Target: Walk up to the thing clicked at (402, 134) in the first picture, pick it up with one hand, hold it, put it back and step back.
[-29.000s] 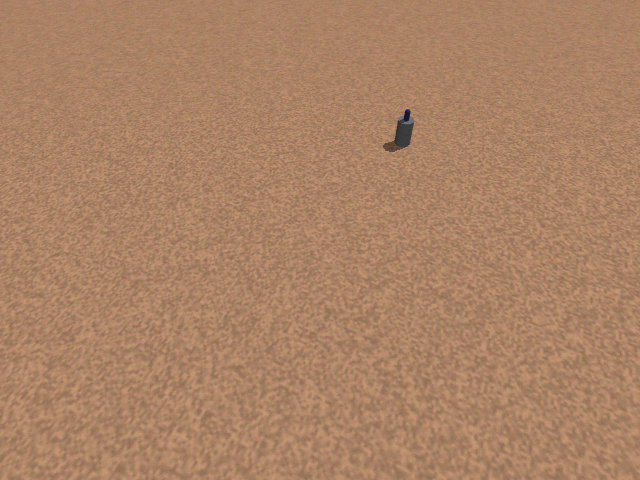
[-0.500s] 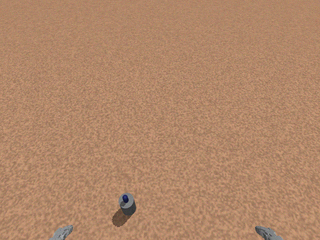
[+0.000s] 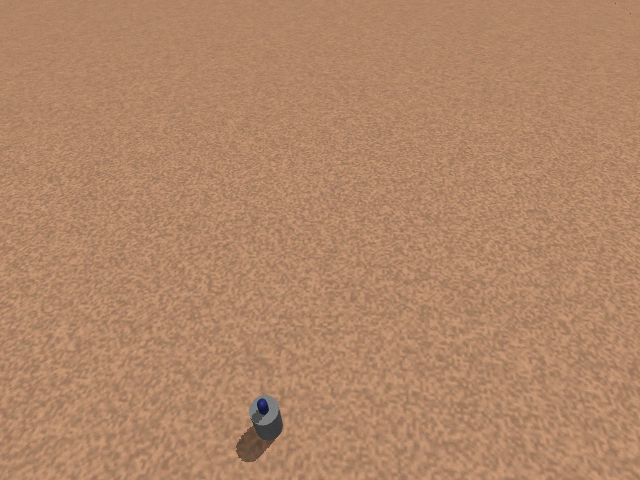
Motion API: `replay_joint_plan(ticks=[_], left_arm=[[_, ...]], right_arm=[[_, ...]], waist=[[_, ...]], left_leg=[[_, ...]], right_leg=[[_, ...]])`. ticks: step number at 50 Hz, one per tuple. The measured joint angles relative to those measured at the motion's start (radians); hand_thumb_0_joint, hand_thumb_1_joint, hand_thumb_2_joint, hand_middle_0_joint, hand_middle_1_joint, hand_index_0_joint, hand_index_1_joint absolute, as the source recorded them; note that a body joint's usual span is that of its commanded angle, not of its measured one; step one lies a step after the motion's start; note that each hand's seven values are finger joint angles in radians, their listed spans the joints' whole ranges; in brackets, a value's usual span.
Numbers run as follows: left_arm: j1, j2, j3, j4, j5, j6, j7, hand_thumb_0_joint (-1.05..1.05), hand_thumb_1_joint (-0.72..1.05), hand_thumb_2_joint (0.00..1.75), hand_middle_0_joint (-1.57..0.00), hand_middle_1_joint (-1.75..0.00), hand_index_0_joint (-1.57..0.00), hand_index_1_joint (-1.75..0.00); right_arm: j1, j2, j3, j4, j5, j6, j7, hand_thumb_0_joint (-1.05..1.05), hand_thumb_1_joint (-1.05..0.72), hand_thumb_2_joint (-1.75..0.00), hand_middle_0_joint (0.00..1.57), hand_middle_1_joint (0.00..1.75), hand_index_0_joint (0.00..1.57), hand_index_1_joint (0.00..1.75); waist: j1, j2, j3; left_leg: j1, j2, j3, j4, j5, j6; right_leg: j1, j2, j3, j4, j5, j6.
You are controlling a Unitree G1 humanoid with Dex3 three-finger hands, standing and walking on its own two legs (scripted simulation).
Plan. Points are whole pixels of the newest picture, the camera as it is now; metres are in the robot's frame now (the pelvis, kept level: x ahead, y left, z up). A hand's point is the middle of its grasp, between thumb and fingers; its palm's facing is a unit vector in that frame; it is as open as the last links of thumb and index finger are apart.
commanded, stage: stand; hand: left
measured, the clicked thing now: (265, 414) +0.43 +0.18 -0.68
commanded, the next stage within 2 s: step back in 1.38 s
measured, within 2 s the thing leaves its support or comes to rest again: neither
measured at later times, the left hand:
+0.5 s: hand out of the picture +0.06 +0.24 -0.15, palm faces -0.02 -0.94 -0.35, open 7.4 cm
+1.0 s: hand out of the picture +0.10 +0.24 -0.15, palm faces -0.02 -0.94 -0.34, open 7.4 cm
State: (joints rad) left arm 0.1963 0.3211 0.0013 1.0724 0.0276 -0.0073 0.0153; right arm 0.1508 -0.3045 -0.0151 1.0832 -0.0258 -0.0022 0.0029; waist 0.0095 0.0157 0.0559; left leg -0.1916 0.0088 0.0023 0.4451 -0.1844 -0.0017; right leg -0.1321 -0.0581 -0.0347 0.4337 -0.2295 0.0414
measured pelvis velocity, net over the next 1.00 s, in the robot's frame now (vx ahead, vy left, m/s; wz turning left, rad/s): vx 0.02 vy -0.01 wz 0.00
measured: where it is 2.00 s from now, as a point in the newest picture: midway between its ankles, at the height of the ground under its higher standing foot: outside the picture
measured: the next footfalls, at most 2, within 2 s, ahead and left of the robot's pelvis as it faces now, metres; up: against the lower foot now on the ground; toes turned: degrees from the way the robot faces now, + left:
right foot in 1.86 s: -0.06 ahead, -0.14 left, +0.00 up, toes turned +0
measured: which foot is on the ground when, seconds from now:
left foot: down 0.00-1.00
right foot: down 0.00-1.00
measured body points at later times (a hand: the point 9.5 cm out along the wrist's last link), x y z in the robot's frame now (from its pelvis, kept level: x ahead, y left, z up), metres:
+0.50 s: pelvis +0.01 -0.01 +0.01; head +0.01 -0.01 +0.45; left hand +0.06 +0.29 -0.13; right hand +0.06 -0.30 -0.14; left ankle +0.04 +0.12 -0.74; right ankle +0.01 -0.15 -0.74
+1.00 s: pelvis +0.02 -0.01 +0.01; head +0.03 -0.01 +0.46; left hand +0.10 +0.29 -0.13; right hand +0.10 -0.30 -0.13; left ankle +0.04 +0.12 -0.74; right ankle +0.01 -0.15 -0.74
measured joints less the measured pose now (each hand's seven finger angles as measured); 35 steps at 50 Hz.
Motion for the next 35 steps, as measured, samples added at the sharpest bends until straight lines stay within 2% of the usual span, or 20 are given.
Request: replay_joint_plan(ticks=[13,35], left_arm=[[-0.027,0.008,0.004,0.063,-0.004,-0.003,-0.004,0.01,0.90,0.90,-0.20,-0.30,-0.20,-0.30],[-0.073,0.004,0.007,0.079,-0.009,-0.004,-0.011,0.01,0.90,0.90,-0.20,-0.30,-0.20,-0.30]], right_arm=[[-0.007,-0.025,-0.003,0.047,0.004,0.002,0.000,0.01,-0.91,-0.90,0.21,0.30,0.20,0.30],[-0.024,-0.028,0.009,0.065,0.007,-0.004,0.000,0.01,-0.91,-0.90,0.21,0.30,0.20,0.30]], waist=[[-0.005,0.007,0.005],[-0.013,0.000,0.006]], left_leg=[[0.025,0.007,-0.004,-0.055,0.030,-0.007],[0.044,0.012,-0.001,-0.090,0.027,-0.012]], right_leg=[[0.026,0.008,-0.005,-0.057,0.030,-0.005],[0.046,0.014,-0.004,-0.098,0.031,-0.009]])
